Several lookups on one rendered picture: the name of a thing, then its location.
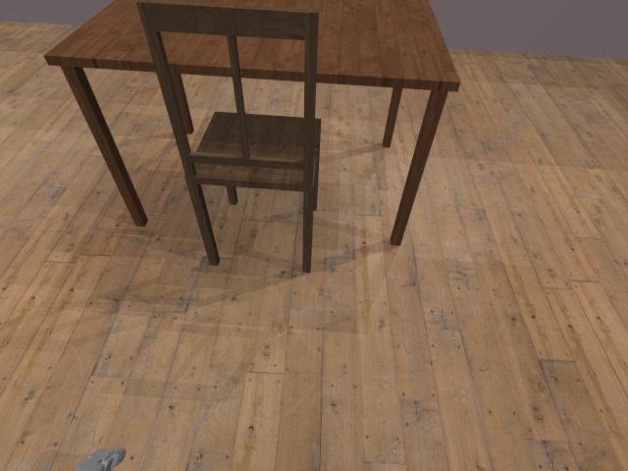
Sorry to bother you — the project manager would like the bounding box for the chair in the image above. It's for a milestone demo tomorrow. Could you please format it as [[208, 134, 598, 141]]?
[[136, 0, 321, 273]]

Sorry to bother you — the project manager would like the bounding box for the table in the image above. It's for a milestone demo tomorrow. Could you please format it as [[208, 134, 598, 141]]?
[[44, 0, 460, 245]]

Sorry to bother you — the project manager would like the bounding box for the robot left hand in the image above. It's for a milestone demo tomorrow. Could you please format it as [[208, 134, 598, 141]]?
[[74, 447, 127, 471]]

